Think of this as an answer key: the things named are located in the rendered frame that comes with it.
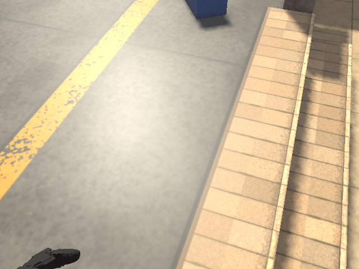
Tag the left robot hand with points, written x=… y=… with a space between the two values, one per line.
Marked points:
x=50 y=259

